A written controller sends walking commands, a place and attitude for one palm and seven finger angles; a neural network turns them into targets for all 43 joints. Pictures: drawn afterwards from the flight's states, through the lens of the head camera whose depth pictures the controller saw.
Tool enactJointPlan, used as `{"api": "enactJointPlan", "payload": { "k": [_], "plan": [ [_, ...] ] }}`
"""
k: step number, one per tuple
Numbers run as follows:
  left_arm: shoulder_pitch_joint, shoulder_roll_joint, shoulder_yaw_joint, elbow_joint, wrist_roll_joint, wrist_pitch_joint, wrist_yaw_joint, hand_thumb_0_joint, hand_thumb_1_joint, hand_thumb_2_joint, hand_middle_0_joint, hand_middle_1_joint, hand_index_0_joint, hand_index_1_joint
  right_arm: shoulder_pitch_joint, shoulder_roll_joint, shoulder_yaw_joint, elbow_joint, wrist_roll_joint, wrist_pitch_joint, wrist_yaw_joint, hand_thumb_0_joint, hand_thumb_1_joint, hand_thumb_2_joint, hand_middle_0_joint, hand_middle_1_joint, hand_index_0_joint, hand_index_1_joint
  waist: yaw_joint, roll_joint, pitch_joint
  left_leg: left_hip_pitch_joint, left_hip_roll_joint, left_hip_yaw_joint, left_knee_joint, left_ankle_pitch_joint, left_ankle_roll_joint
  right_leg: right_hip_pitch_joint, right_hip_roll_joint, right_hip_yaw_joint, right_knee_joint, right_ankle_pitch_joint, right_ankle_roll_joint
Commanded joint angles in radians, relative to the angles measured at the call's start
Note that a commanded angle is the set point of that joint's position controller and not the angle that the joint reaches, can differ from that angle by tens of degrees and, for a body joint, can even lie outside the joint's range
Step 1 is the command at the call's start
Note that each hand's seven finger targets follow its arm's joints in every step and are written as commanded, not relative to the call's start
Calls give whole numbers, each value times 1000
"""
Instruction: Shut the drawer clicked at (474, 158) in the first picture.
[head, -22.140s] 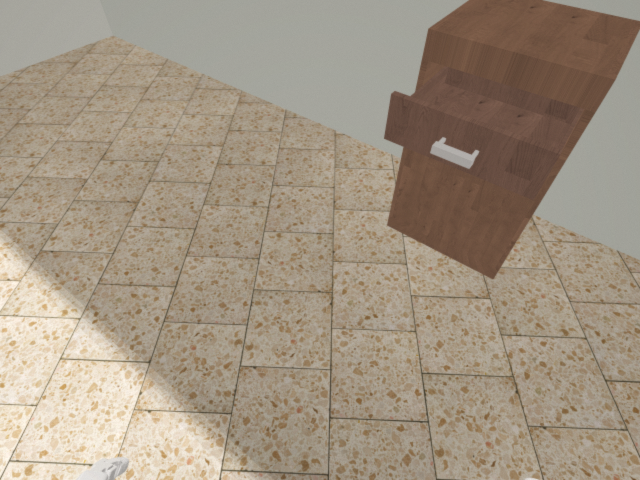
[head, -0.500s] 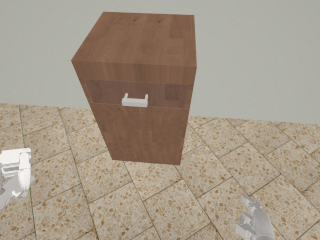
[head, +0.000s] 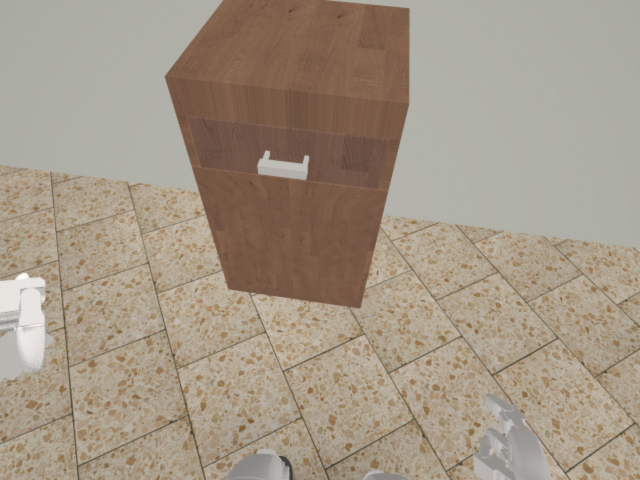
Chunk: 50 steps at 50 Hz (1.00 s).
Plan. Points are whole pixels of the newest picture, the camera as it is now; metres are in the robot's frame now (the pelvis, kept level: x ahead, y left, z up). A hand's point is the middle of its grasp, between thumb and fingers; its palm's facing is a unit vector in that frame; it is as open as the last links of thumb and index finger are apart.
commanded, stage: step back with the hand held close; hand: left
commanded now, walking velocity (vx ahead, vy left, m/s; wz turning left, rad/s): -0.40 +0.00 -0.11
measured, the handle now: (284, 163) +0.74 +0.10 -0.10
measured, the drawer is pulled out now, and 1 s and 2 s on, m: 0.00 0.00 0.00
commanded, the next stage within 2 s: stop stepping back and stand still in 0.36 s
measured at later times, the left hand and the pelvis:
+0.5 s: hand (47, 457) +0.12 +0.19 +0.19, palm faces +0.21 -0.85 -0.48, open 3.2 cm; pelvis -0.11 -0.01 +0.01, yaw -6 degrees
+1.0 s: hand out of the picture +0.03 +0.21 +0.18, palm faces +0.30 -0.84 -0.45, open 3.2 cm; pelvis -0.18 -0.01 +0.02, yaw -5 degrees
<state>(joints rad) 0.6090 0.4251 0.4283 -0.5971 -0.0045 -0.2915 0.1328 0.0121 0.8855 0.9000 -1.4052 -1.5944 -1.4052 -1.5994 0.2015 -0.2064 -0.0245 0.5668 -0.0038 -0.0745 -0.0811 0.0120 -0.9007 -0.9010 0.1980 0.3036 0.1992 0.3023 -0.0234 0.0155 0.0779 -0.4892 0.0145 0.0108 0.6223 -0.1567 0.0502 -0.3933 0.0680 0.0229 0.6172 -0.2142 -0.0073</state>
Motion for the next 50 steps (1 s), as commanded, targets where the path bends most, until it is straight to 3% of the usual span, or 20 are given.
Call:
{"api": "enactJointPlan", "payload": {
  "k": [1,3,7,9,11,12,15,18,21,23,24,25,28,33,36,38,43,46,49,50],
  "plan": [
    [2,154,106,-217,-34,-51,31,0,900,900,-1400,-1600,-1400,-1600,-68,-113,-60,-129,-1,-42,14,0,-900,-900,200,300,200,300,7,-152,-176,18,-19,-16,134,-306,-43,-19,-288,420,-339,-213,-100],
    [-39,139,79,-215,-38,-30,48,0,900,900,-1400,-1600,-1400,-1600,-63,-103,-65,-105,-8,-22,27,0,-900,-900,200,300,200,300,-1,-200,-215,105,-40,-29,340,-254,-60,-58,-369,413,-387,-37,-164],
    [-40,135,67,-191,-33,-24,46,0,900,900,-1400,-1600,-1400,-1600,-94,-92,-36,-96,-4,6,4,0,-900,-900,200,300,200,300,-10,-107,-139,209,-15,-11,-124,-152,-36,-55,-202,166,-224,74,-51],
    [-65,158,93,-247,-14,-51,42,0,900,900,-1400,-1600,-1400,-1600,-125,-141,-48,-116,-10,-16,-9,0,-900,-900,200,300,200,300,11,262,-158,13,252,-268,-356,-54,71,105,-13,27,122,4,33],
    [-8,146,119,-204,-23,-60,28,0,900,900,-1400,-1600,-1400,-1600,-90,-121,-66,-115,-15,-58,7,0,-900,-900,200,300,200,300,2,238,-230,-124,360,-332,-445,-278,147,191,38,56,478,-214,30],
    [-19,139,122,-236,-29,-56,28,0,900,900,-1400,-1600,-1400,-1600,-81,-116,-70,-112,-22,-69,14,0,-900,-900,200,300,200,300,1,206,-187,-96,365,-332,-408,-209,164,109,20,79,503,-223,25],
    [10,95,71,-261,-44,-44,27,0,900,900,-1400,-1600,-1400,-1600,-58,-112,-65,-77,-26,-90,34,0,-900,-900,200,300,200,300,17,157,-214,147,308,-190,-293,138,114,12,-12,17,295,-302,24],
    [-18,86,30,-293,-43,-44,17,0,900,900,-1400,-1600,-1400,-1600,-60,-118,-51,-60,-31,-113,46,0,-900,-900,200,300,200,300,13,244,-239,284,284,-161,-297,217,82,38,-6,-26,70,-279,25],
    [-14,117,54,-267,-52,-41,0,0,900,900,-1400,-1600,-1400,-1600,-79,-121,-44,-56,-36,-103,43,0,-900,-900,200,300,200,300,29,190,-262,306,240,-126,-274,194,34,147,-6,-60,-210,-122,22],
    [12,189,120,-264,-52,-49,-6,0,900,900,-1400,-1600,-1400,-1600,-96,-108,-41,-85,-34,-70,41,0,-900,-900,200,300,200,300,27,47,-258,266,134,-12,-167,72,-34,162,-105,14,-319,124,-8],
    [37,199,136,-226,-67,-48,-4,0,900,900,-1400,-1600,-1400,-1600,-110,-86,-33,-111,-21,-55,37,0,-900,-900,200,300,200,300,21,-58,-248,253,58,75,-73,-97,-75,107,-202,93,-331,197,-40],
    [69,171,103,-198,-70,-33,1,0,900,900,-1400,-1600,-1400,-1600,-96,-89,-43,-122,10,-46,36,0,-900,-900,200,300,200,300,21,-216,-251,181,-10,71,98,-145,-80,76,-303,228,-361,234,-30],
    [124,168,137,-179,-63,15,29,0,900,900,-1400,-1600,-1400,-1600,-109,-70,-11,-138,13,-16,25,0,-900,-900,200,300,200,300,17,-116,-299,-16,3,-12,168,-197,-57,299,-331,180,-188,559,-102],
    [82,141,73,-168,-63,21,47,0,900,900,-1400,-1600,-1400,-1600,-91,-124,-23,-130,29,-50,-2,0,-900,-900,200,300,200,300,7,-88,-176,251,36,-15,-192,26,-11,176,-218,89,-213,172,-8],
    [104,136,71,-127,-46,5,38,0,900,900,-1400,-1600,-1400,-1600,-66,-136,-27,-119,22,-69,-4,0,-900,-900,200,300,200,300,8,42,-131,282,78,-93,-218,58,14,133,-147,75,-225,41,6],
    [51,146,70,-198,-41,-9,34,0,900,900,-1400,-1600,-1400,-1600,-77,-137,-17,-119,13,-71,-5,0,-900,-900,200,300,200,300,9,124,-126,212,102,-152,-298,-106,20,163,-111,19,-194,-92,13],
    [11,114,49,-178,-19,4,42,0,900,900,-1400,-1600,-1400,-1600,-69,-143,-27,-116,2,-83,-15,0,-900,-900,200,300,200,300,6,123,-61,41,106,-190,-405,-515,15,203,-56,-6,-180,-289,-14],
    [8,99,38,-155,-20,14,43,0,900,900,-1400,-1600,-1400,-1600,-52,-128,-28,-106,-9,-78,-12,0,-900,-900,200,300,200,300,2,46,-81,94,55,-113,-257,-370,2,163,-105,72,-254,-324,-49],
    [-18,100,33,-148,-28,21,47,0,900,900,-1400,-1600,-1400,-1600,-40,-117,-29,-86,-8,-67,-5,0,-900,-900,200,300,200,300,-2,-137,-79,123,-1,-22,47,-180,-24,78,-276,304,-396,-436,-130],
    [-32,88,21,-131,-31,26,48,0,900,900,-1400,-1600,-1400,-1600,-35,-117,-27,-76,-6,-66,-2,0,-900,-900,200,300,200,300,-4,-141,-70,135,-1,-11,95,-158,-28,49,-303,311,-397,-416,-146]
  ]
}}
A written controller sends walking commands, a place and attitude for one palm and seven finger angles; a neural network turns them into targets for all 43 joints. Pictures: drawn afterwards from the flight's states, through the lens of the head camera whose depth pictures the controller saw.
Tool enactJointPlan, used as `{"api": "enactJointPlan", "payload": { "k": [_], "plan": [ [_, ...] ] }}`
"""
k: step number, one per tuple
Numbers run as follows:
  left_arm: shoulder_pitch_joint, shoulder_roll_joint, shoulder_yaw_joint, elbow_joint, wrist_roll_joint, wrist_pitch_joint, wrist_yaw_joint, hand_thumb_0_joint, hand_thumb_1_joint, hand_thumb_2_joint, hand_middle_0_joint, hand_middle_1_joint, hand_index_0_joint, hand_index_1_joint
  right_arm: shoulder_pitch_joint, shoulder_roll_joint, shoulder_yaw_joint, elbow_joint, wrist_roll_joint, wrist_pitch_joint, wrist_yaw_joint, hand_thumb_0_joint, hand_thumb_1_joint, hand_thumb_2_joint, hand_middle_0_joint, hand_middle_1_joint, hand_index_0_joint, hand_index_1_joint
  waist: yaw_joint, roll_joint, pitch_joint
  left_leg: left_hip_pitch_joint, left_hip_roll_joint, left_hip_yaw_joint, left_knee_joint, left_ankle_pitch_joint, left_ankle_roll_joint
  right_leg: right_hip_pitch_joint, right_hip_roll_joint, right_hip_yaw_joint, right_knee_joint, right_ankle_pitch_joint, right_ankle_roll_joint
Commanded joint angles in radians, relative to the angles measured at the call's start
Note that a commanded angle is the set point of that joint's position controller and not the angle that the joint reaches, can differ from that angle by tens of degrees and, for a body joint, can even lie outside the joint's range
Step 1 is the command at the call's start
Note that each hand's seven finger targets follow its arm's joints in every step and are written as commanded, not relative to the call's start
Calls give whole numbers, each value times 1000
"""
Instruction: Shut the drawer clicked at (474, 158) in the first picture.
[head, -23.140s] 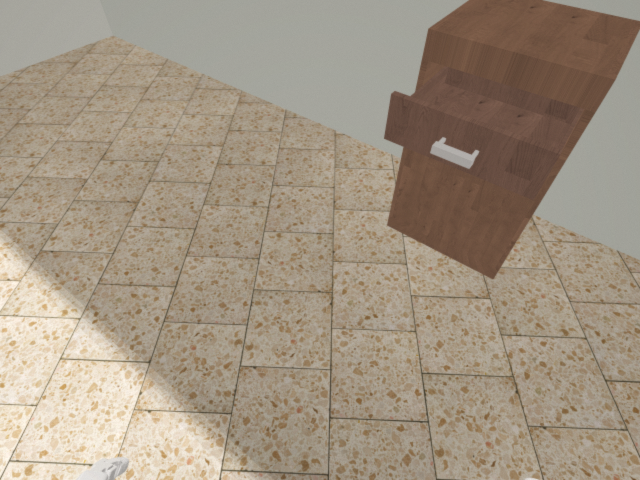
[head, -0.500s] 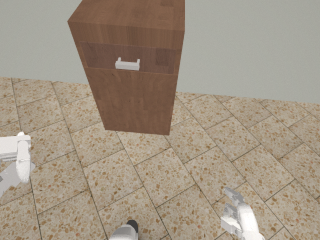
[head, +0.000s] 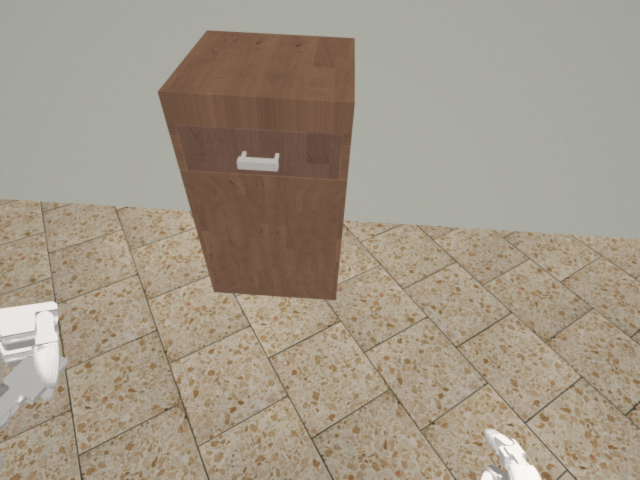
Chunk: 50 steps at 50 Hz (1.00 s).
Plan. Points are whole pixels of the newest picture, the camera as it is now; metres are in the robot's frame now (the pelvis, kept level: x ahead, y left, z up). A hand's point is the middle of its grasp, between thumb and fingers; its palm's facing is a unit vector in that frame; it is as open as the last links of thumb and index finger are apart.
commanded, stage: stop stepping back and stand still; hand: left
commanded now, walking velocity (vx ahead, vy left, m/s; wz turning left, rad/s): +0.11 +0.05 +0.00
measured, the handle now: (259, 159) +0.90 +0.19 -0.12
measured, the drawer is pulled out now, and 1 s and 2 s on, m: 0.00 0.00 0.00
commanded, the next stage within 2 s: let the arm hang, fingers relaxed in 0.16 s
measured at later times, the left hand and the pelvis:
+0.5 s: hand out of the picture +0.13 +0.18 -0.16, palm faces +0.01 -0.98 -0.20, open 3.0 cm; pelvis +0.01 +0.01 -0.01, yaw +1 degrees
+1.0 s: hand out of the picture -0.03 +0.17 -0.17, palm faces +0.02 -0.98 -0.18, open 6.8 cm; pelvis +0.01 +0.01 +0.00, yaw +0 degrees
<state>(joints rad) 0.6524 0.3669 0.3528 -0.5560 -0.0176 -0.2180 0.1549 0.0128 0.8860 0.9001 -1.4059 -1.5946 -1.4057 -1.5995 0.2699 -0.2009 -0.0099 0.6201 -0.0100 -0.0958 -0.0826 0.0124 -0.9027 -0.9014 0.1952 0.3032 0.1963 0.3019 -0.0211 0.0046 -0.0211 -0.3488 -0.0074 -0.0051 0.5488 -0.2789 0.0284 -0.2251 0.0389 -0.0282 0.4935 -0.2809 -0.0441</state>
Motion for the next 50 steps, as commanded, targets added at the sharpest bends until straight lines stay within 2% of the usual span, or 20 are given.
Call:
{"api": "enactJointPlan", "payload": {
  "k": [1,4,6,7,8,9,10,12,13,14,15,16,17,18,20,23,27,33,43,50],
  "plan": [
    [-104,141,87,-169,-17,-47,27,0,900,900,-1400,-1600,-1400,-1600,-103,-121,-39,-127,1,-44,1,0,-900,-900,200,300,200,300,-8,-115,30,44,30,6,147,-57,-5,-173,-276,326,-258,-375,-104],
    [-130,145,81,-179,-11,-41,27,0,900,900,-1400,-1600,-1400,-1600,-129,-124,-29,-139,2,-45,-10,0,-900,-900,200,300,200,300,-9,-24,83,144,64,-41,-50,-120,24,-259,-161,188,-136,-356,-41],
    [-145,157,101,-217,-6,-51,25,0,900,900,-1400,-1600,-1400,-1600,-136,-125,-14,-143,-1,-50,-14,0,-900,-900,200,300,200,300,-6,188,101,61,180,-272,-297,-399,67,-226,-37,72,59,-292,18],
    [-154,156,110,-230,3,-52,28,0,900,900,-1400,-1600,-1400,-1600,-135,-121,-9,-146,2,-56,-15,0,-900,-900,200,300,200,300,-4,243,84,-30,257,-391,-420,-554,99,-138,2,13,221,-218,36],
    [-181,175,117,-236,12,-55,25,0,900,900,-1400,-1600,-1400,-1600,-137,-107,-9,-153,-1,-66,-18,0,-900,-900,200,300,200,300,-1,251,89,-61,286,-435,-449,-555,122,-126,-7,19,306,-170,39],
    [-155,171,115,-221,12,-53,24,0,900,900,-1400,-1600,-1400,-1600,-126,-95,-8,-150,-7,-73,-13,0,-900,-900,200,300,200,300,3,163,76,-55,277,-400,-434,-450,124,-100,-23,22,296,-161,35],
    [-116,161,110,-208,8,-50,24,0,900,900,-1400,-1600,-1400,-1600,-125,-96,-10,-146,-8,-79,-6,0,-900,-900,200,300,200,300,12,125,53,-43,256,-326,-395,-338,116,-51,-33,19,215,-166,35],
    [-49,146,104,-202,2,-46,21,0,900,900,-1400,-1600,-1400,-1600,-133,-102,-8,-147,-3,-72,4,0,-900,-900,200,300,200,300,20,132,25,-64,184,-172,-298,-234,64,79,-37,1,-21,-85,31],
    [-144,-40,-271,658,66,106,-115,0,900,900,-1400,-1600,-1400,-1600,-160,-196,-70,116,5,-111,74,0,-900,-900,200,300,200,300,-5,-10,1,-4,108,-75,6,111,18,-10,-135,62,-23,207,19],
    [-138,-67,-245,684,63,197,-139,0,900,900,-1360,-1557,-1360,-1557,-47,-127,-65,99,12,-37,85,0,-900,-900,200,300,200,300,-1,-85,-58,21,91,-25,79,131,-11,-15,-215,147,-14,403,-9],
    [-206,-58,-255,711,55,210,-148,0,900,900,-1320,-1513,-1320,-1513,-14,-97,-52,94,15,-6,90,0,-900,-900,200,300,200,300,-23,-134,-54,54,71,-28,74,64,-18,-97,-239,141,-14,300,-30],
    [-251,-66,-262,752,51,213,-149,0,900,900,-1280,-1470,-1280,-1470,-8,-103,-45,98,4,23,88,0,-900,-900,200,300,200,300,-18,-196,-29,54,63,-36,84,54,-10,-148,-212,131,-31,144,-33],
    [-274,-60,-262,803,53,214,-146,0,900,900,-1240,-1427,-1240,-1427,-20,-108,-39,93,-8,45,85,0,-900,-900,200,300,200,300,-6,-257,5,33,53,-34,110,78,1,-154,-201,125,-52,111,-35],
    [-300,-54,-265,863,55,215,-143,0,900,900,-1200,-1383,-1200,-1383,-28,-113,-39,94,-17,55,86,0,-900,-900,200,300,200,300,-3,-288,-4,16,44,-29,111,134,3,-104,-199,124,-41,181,-48],
    [-328,-45,-272,993,50,216,-136,0,900,900,-1120,-1297,-1120,-1297,-52,-117,-35,118,-23,69,83,0,-900,-900,200,300,200,300,10,-217,-24,47,46,-34,67,259,7,-25,-192,109,1,365,-44],
    [-363,-38,-289,1189,38,223,-128,0,900,900,-1000,-1167,-1000,-1167,-55,-120,-19,192,-21,78,72,0,-900,-900,200,300,200,300,23,59,-9,81,98,-110,-57,377,26,7,-124,71,16,197,5],
    [-335,-79,-294,1392,30,218,-124,0,900,900,-840,-993,-840,-993,-35,-75,-12,282,-18,87,56,0,-900,-900,200,300,200,300,33,180,-3,86,103,-113,-131,237,28,67,-116,77,-81,93,-7],
    [-346,-69,-318,1539,27,212,-131,0,900,900,-600,-733,-600,-733,38,-75,-16,372,-8,96,49,0,-900,-900,200,300,200,300,18,47,12,138,104,-104,-157,182,19,65,-125,80,-152,90,-16],
    [-279,-111,-341,1674,26,213,-120,0,900,900,-200,-300,-200,-300,90,-47,-11,469,-2,99,42,0,-900,-900,200,300,200,300,15,-13,94,173,104,-84,-201,125,20,-1,-123,81,-181,28,-12],
    [-253,-149,-340,1696,26,212,-113,0,900,900,-200,-300,-200,-300,107,-6,-12,497,-5,98,40,0,-900,-900,200,300,200,300,12,1,121,160,97,-78,-215,73,20,-28,-118,85,-173,3,-10]
  ]
}}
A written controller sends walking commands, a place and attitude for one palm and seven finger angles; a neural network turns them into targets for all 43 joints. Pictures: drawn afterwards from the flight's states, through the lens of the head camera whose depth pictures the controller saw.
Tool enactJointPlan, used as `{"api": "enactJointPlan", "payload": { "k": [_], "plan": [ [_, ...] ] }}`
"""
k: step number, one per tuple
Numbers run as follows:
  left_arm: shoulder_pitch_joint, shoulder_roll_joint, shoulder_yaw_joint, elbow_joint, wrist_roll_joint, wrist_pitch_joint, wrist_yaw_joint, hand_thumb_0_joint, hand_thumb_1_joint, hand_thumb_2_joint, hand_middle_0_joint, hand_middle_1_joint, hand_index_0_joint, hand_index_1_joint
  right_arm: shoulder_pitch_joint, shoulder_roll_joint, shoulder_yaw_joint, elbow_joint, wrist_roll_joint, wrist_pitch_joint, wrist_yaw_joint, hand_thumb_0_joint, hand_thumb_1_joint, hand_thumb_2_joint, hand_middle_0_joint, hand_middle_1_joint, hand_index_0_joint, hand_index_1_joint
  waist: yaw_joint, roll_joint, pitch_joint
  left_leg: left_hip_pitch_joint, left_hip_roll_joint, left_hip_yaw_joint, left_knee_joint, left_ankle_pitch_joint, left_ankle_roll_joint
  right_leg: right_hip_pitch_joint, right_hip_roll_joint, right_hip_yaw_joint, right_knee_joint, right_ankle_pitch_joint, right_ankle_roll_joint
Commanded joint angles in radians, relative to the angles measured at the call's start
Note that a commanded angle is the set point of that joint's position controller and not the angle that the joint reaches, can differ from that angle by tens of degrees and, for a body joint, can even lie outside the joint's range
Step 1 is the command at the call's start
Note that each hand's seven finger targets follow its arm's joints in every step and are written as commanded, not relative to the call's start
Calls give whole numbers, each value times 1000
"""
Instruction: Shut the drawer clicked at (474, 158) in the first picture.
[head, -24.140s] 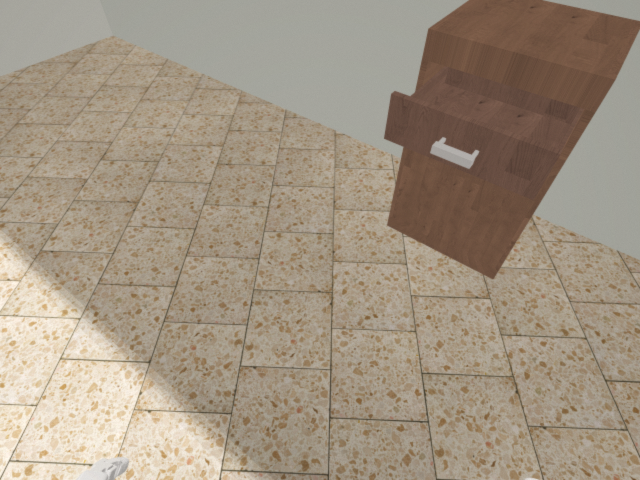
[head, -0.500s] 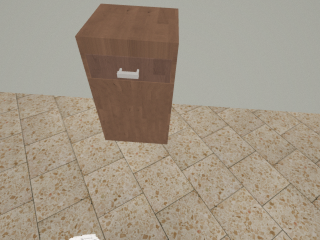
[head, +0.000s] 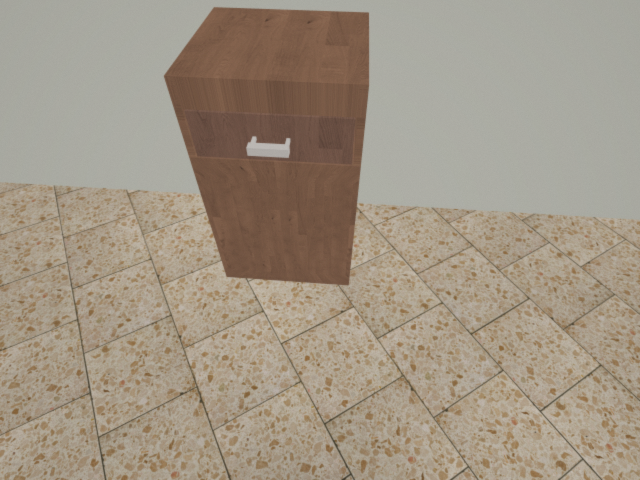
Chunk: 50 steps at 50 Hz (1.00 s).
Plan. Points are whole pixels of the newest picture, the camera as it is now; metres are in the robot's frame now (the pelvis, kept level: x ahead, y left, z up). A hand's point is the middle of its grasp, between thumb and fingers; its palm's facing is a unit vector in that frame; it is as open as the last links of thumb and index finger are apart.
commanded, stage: let the arm hang, fingers relaxed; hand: left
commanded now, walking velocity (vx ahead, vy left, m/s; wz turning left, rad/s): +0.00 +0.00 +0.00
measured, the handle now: (269, 145) +0.89 +0.18 -0.12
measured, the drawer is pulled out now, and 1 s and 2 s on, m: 0.00 0.00 0.00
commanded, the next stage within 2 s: look to check the result in 0.36 s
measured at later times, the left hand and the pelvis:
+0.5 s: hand out of the picture -0.02 +0.14 -0.18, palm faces +0.02 -0.99 -0.16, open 7.4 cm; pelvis +0.00 -0.01 +0.00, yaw -1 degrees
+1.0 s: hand out of the picture -0.01 +0.14 -0.18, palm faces +0.02 -0.98 -0.18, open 7.4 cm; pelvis +0.01 -0.02 +0.00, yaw -1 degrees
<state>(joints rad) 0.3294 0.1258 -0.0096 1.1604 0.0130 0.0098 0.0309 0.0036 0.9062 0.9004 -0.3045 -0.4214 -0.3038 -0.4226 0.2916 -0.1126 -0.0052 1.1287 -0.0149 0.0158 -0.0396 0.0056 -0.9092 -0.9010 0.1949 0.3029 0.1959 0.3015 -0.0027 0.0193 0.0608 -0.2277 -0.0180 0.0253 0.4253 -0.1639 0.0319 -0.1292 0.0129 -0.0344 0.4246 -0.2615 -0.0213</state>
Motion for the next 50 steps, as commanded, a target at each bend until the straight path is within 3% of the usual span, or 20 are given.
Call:
{"api": "enactJointPlan", "payload": {
  "k": [1,16,30,33,39,50],
  "plan": [
    [71,88,23,-21,-4,-17,12,0,900,900,-200,-300,-200,-300,89,-91,-17,-7,0,-14,-3,0,-900,-900,200,300,200,300,-6,-17,47,32,110,-108,-94,-41,16,-125,-93,91,-104,-17,-33],
    [77,65,31,-27,-5,-24,16,0,900,900,-200,-300,-200,-300,117,-57,-21,4,-2,-18,-5,0,-900,-900,200,300,200,300,-5,-9,61,28,101,-86,-71,-11,9,-131,-96,102,-112,-3,-39],
    [67,73,31,-27,-6,-26,16,0,900,900,-200,-300,-200,-300,119,-70,-23,4,0,-19,-7,0,-900,-900,200,300,200,300,-9,-21,53,46,110,-86,-69,11,9,-123,-93,105,-115,14,-39],
    [71,76,32,-26,-5,-28,16,0,900,900,-200,-300,-200,-300,109,-81,-24,2,2,-22,-9,0,-900,-900,200,300,200,300,-6,-10,26,68,113,-85,-59,54,10,-110,-93,107,-110,48,-38],
    [66,80,30,-23,-6,-28,16,0,900,900,-200,-300,-200,-300,95,-82,-23,5,0,-18,-7,0,-900,-900,200,300,200,300,-8,-8,58,62,113,-80,-65,31,5,-127,-94,110,-122,30,-37],
    [49,91,33,-26,-5,-32,15,0,900,900,-200,-300,-200,-300,74,-92,-23,4,0,-21,-8,0,-900,-900,200,300,200,300,-7,-16,45,73,116,-76,-64,63,2,-104,-96,114,-124,79,-36]
  ]
}}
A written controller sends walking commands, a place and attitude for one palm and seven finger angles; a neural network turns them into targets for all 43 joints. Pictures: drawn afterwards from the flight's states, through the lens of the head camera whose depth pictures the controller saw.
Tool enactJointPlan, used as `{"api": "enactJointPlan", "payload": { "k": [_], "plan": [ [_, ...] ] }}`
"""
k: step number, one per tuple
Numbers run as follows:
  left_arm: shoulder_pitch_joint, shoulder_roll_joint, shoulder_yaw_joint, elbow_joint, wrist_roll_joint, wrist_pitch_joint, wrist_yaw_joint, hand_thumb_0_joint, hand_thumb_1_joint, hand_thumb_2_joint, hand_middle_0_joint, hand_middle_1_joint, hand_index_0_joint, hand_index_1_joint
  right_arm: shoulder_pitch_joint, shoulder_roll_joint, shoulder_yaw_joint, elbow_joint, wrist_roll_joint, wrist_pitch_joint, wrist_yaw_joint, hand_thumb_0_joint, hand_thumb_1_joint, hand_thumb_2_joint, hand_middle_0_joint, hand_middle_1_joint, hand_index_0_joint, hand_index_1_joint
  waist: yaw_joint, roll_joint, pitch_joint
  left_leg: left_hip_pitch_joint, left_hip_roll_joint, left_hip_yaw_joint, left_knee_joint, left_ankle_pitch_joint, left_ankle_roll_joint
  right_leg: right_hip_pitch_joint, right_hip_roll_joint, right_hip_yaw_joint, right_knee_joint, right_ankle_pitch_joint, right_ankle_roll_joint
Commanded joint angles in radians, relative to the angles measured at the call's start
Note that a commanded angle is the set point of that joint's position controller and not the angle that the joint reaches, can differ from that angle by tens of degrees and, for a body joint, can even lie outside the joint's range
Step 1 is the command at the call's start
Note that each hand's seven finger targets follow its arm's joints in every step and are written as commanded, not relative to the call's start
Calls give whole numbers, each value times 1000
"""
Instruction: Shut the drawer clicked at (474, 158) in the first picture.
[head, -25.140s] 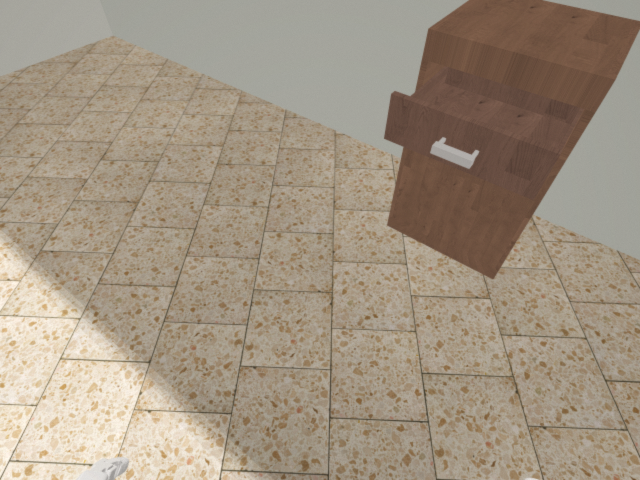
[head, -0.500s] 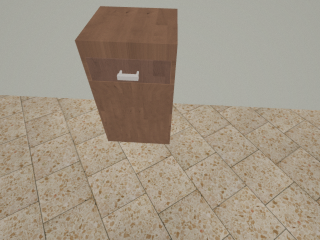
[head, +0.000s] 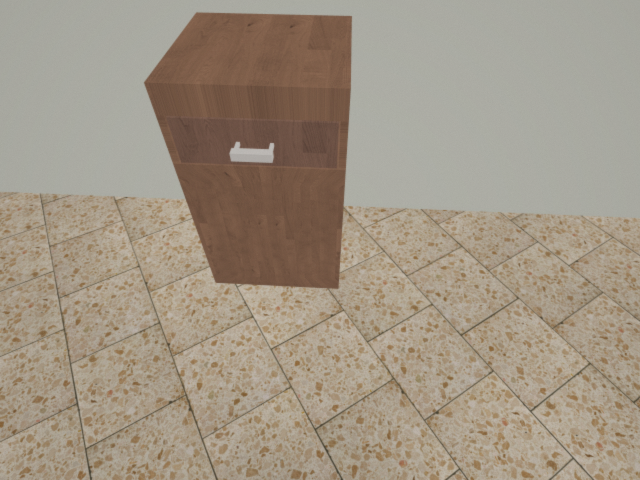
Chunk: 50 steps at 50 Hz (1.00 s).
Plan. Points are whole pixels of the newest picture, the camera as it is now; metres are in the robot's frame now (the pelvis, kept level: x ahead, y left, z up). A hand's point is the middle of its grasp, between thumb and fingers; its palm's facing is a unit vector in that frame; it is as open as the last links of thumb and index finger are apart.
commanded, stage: stand and wait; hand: left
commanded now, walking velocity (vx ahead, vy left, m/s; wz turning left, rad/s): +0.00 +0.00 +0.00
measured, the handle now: (253, 150) +0.87 +0.22 -0.12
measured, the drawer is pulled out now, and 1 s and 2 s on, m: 0.00 0.00 0.00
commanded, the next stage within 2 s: none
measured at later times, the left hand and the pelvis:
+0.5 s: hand out of the picture +0.00 +0.15 -0.17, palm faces +0.03 -0.98 -0.19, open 7.4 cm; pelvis +0.01 -0.01 +0.00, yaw +0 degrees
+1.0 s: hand out of the picture +0.01 +0.16 -0.17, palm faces +0.03 -0.98 -0.21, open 7.4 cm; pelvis +0.01 -0.01 +0.00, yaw +0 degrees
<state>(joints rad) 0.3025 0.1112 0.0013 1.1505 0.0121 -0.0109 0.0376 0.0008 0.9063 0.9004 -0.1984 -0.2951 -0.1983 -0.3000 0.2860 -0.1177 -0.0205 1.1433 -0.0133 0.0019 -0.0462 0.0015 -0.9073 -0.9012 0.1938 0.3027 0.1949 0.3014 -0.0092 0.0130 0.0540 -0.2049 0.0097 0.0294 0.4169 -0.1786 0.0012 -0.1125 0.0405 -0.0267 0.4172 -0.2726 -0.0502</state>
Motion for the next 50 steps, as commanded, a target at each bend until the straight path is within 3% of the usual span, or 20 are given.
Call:
{"api": "enactJointPlan", "payload": {
  "k": [1,8,12,28,50],
  "plan": [
    [77,108,22,-18,-5,-12,8,0,900,900,-200,-300,-200,-300,78,-89,-8,-11,-1,-8,-1,0,-900,-900,200,300,200,300,0,-12,46,51,88,-77,-54,81,32,-115,-126,108,-121,97,-6],
    [76,116,24,-22,-5,-15,10,0,900,900,-200,-300,-200,-300,73,-94,-9,-11,0,-7,-2,0,-900,-900,200,300,200,300,1,-26,28,62,87,-73,-43,121,29,-91,-129,104,-116,170,-1],
    [70,113,23,-19,-7,-13,9,0,900,900,-200,-300,-200,-300,69,-95,-6,-8,-2,-6,-4,0,-900,-900,200,300,200,300,-1,0,36,65,89,-71,-47,116,27,-91,-129,106,-121,166,-4],
    [66,135,29,-24,-6,-16,11,0,900,900,-200,-300,-200,-300,62,-113,-10,-11,0,-5,-5,0,-900,-900,200,300,200,300,2,-23,33,72,88,-63,-39,119,23,-71,-135,105,-132,220,7],
    [33,158,32,-26,-7,-15,5,0,900,900,-200,-300,-200,-300,33,-138,-10,-13,-2,-9,-5,0,-900,-900,200,300,200,300,2,-12,23,83,95,-75,-54,134,24,-59,-135,100,-134,207,2]
  ]
}}
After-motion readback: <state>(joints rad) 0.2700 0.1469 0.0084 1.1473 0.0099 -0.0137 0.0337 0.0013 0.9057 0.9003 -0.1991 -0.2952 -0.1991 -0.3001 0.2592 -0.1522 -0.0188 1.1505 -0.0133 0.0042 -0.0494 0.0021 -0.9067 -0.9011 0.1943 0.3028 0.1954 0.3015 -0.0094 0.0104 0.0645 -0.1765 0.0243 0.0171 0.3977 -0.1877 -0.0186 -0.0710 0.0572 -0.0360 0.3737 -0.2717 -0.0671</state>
